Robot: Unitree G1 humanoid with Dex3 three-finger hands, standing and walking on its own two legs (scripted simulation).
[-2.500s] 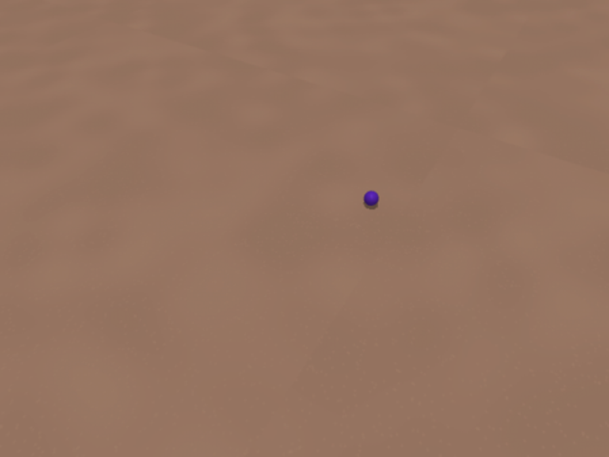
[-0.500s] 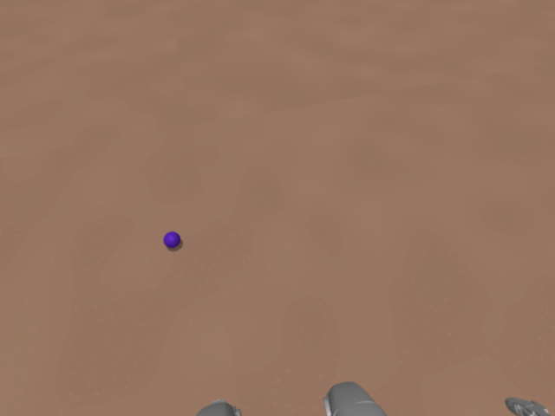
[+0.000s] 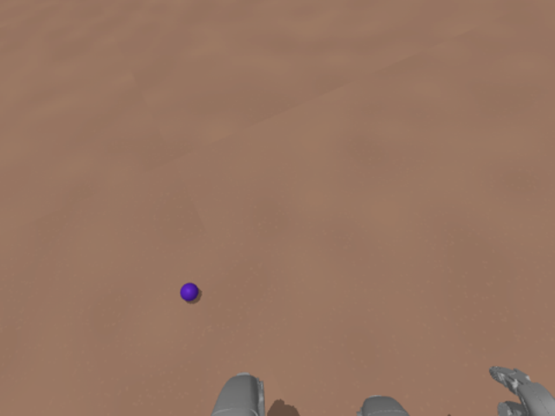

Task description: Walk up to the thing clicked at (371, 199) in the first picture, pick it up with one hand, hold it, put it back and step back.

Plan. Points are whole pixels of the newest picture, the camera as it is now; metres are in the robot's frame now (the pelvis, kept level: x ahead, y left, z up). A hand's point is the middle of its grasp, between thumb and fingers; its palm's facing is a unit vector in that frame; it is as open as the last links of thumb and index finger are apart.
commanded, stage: walk up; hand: left
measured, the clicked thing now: (189, 291) +0.65 +0.44 -0.70
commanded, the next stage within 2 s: none
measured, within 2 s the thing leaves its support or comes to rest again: neither
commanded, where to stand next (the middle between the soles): +0.21 +0.50 m, yaw -38 degrees
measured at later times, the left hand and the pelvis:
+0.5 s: hand (14, 372) +0.24 +0.51 -0.11, palm faces -0.27 -0.78 -0.57, open 7.4 cm; pelvis +0.09 +0.23 +0.00, yaw -13 degrees
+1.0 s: hand out of the picture +0.31 +0.77 -0.13, palm faces -0.31 -0.72 -0.62, open 7.4 cm; pelvis +0.12 +0.48 -0.02, yaw -23 degrees
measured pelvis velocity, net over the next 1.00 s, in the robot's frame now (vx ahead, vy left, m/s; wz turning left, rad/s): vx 0.12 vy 0.48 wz -0.40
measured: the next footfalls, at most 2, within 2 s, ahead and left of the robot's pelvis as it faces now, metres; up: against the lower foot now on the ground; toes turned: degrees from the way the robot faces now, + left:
left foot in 0.16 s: +0.14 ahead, +0.27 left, +0.00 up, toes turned -3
right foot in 0.50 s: +0.18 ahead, +0.12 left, +0.00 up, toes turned -18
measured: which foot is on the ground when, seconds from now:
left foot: up 0.00-0.14, down 0.16-0.50, up 0.52-0.82, down 0.84-1.00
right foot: down 0.00-0.18, up 0.20-0.48, down 0.50-0.86, up 0.88-1.00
